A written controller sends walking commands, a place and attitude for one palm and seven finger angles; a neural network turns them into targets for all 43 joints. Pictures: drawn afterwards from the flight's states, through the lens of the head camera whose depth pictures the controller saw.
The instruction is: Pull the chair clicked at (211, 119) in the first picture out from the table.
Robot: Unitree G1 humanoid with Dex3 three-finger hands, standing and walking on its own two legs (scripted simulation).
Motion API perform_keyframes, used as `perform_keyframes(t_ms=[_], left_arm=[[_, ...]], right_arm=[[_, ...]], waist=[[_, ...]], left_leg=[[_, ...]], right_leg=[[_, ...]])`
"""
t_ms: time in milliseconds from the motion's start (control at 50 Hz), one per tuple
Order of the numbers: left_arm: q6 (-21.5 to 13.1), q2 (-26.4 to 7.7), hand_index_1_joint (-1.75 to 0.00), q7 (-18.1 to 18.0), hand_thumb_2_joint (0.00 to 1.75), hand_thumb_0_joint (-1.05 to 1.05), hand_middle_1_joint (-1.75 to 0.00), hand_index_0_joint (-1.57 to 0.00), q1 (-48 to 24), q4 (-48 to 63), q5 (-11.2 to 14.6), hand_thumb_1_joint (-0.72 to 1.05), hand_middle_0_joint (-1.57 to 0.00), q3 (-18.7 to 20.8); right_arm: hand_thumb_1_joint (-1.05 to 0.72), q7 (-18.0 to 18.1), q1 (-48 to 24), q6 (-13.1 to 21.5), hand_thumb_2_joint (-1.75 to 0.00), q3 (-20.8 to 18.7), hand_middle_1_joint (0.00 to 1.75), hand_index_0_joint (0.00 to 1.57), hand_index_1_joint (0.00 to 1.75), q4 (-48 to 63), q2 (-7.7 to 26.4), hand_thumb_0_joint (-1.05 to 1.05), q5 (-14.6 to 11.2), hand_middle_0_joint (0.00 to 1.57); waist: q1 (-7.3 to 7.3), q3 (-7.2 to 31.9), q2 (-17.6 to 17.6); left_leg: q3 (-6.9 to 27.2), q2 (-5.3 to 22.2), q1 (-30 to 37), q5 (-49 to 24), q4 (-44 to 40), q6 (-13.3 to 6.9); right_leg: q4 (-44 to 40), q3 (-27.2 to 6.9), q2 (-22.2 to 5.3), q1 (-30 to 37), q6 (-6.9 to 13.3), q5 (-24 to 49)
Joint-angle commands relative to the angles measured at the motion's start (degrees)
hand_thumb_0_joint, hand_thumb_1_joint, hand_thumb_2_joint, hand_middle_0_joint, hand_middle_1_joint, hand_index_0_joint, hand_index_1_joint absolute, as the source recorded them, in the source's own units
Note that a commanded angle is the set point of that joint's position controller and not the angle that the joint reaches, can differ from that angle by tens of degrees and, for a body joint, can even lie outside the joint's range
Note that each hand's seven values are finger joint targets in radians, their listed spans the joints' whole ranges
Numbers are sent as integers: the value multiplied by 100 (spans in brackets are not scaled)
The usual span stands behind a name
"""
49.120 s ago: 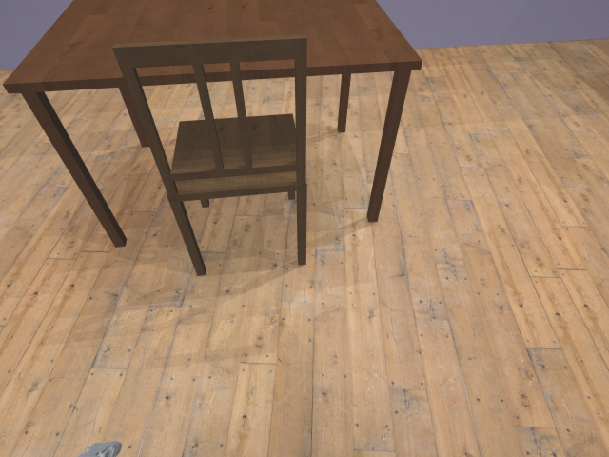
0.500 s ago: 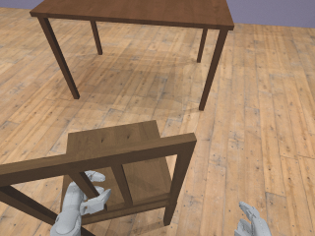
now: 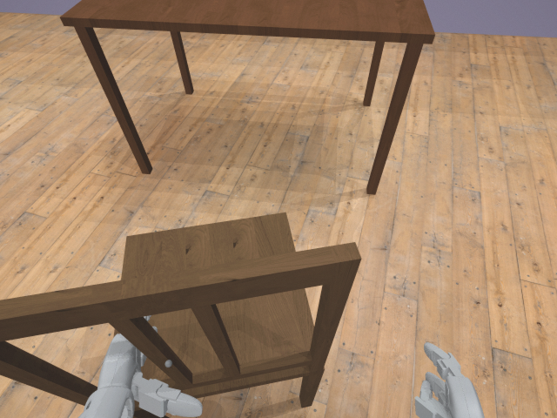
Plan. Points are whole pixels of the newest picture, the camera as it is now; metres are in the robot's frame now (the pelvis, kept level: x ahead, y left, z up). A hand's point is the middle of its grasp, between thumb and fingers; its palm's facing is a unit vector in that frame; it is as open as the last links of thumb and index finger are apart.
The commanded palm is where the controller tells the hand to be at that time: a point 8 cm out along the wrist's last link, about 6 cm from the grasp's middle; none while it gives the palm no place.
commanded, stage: open the thumb and straighten the fingers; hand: left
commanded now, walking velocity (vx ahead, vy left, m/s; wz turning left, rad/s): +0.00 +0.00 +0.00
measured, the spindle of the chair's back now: (161, 354) +0.22 +0.18 -0.04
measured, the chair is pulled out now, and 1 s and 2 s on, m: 0.79 0.79 0.78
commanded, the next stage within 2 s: draw the fingers out of the gap in 0.04 s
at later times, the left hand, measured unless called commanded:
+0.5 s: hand (154, 411) +0.15 +0.17 -0.03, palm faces +0.10 -0.98 -0.19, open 17.5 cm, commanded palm +0.12 +0.22 -0.01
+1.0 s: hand out of the picture +0.09 +0.17 -0.03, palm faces +0.11 -0.98 -0.18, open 17.5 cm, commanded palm +0.04 +0.22 -0.01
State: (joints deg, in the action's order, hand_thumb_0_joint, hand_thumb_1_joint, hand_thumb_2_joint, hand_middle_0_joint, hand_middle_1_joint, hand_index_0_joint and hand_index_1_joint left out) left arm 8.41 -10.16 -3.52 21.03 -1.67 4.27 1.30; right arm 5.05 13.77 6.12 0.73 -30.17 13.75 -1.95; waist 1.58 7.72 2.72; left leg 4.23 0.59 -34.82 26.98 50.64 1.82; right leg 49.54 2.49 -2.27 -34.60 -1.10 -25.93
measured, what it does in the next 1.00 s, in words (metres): stands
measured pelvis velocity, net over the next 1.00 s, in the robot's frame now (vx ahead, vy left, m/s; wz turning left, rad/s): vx -0.01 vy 0.00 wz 0.01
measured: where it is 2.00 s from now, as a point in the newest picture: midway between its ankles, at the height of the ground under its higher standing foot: outside the picture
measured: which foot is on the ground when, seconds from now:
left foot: down 0.00-1.00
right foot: down 0.00-1.00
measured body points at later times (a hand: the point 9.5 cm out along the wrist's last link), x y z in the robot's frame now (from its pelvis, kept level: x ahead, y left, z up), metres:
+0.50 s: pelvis -0.01 +0.00 -0.01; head +0.02 +0.00 +0.44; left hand +0.14 +0.22 -0.02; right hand +0.16 -0.24 -0.08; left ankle -0.02 +0.14 -0.70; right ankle -0.02 -0.13 -0.70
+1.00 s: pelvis -0.01 +0.00 -0.02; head +0.02 +0.00 +0.43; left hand +0.08 +0.22 -0.02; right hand +0.18 -0.23 -0.08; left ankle -0.02 +0.14 -0.70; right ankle -0.02 -0.13 -0.70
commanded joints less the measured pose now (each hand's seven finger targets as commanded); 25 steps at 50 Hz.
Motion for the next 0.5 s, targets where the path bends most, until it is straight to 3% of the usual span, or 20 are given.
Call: perform_keyframes(t_ms=[0,80,100,120,140,180,240,320,420,480], left_arm=[[-294,-660,0,0,20,0,0,0,-143,1246,26,-55,0,323],[-333,-705,0,39,20,0,0,0,-278,1424,48,-55,0,298],[-331,-750,0,40,20,0,0,0,-209,1385,46,-55,0,345],[-303,-720,0,49,20,0,0,0,180,1227,49,-55,0,422],[-299,-575,0,76,20,0,0,0,297,1320,56,-55,0,252],[-283,-660,0,65,20,0,0,0,610,1456,52,-55,0,334],[-258,-704,0,34,20,0,0,0,677,1576,29,-55,0,345],[-366,-674,0,-11,20,0,0,0,933,1943,2,-55,0,309],[-420,-451,0,-14,20,0,0,0,1307,2203,-25,-55,0,-27],[-363,-604,0,-21,20,0,0,0,1654,2125,-50,-55,0,161]], right_arm=[[-90,107,-225,295,-90,-330,30,20,30,886,720,0,12,20],[-90,148,-201,342,-90,-322,30,20,30,903,749,0,12,20],[-90,155,-183,346,-90,-326,30,20,30,888,754,0,15,20],[-90,148,-228,334,-90,-346,30,20,30,894,716,0,14,20],[-90,131,-246,335,-90,-334,30,20,30,943,691,0,0,20],[-90,124,-304,324,-90,-360,30,20,30,976,669,0,-15,20],[-90,139,-336,289,-90,-359,30,20,30,1016,660,0,-9,20],[-90,168,-354,312,-90,-363,30,20,30,1071,602,0,-13,20],[-90,182,-343,386,-90,-362,30,20,30,1107,589,0,-15,20],[-90,200,-390,348,-90,-387,30,20,30,1101,574,0,-18,20]], waist=[[96,897,-277],[115,940,-146],[115,983,-240],[20,948,-218],[40,903,-208],[-28,978,-147],[22,746,-283],[-10,748,14],[58,745,-103],[-12,651,-172]], left_leg=[[-275,-41,483,-2279,-452,-279],[-249,-64,481,-2109,-433,-294],[-228,-53,490,-2153,-424,-292],[-235,-57,427,-2168,-434,-278],[-247,-59,428,-2135,-438,-279],[-244,-65,394,-2156,-459,-268],[-215,-65,234,-1864,-467,-285],[-213,-78,233,-1666,-455,-285],[-136,-75,210,-1600,-383,-285],[-130,-81,60,-1484,-368,-281]], right_leg=[[-550,194,22,761,136,2412],[-550,194,31,666,143,2138],[-522,214,37,668,141,2158],[-509,227,39,694,155,2146],[-521,233,33,677,146,2142],[-509,235,26,773,171,2128],[-539,245,48,596,151,1817],[-513,246,65,438,177,1447],[-439,299,89,255,173,1292],[-416,304,99,225,185,1183]])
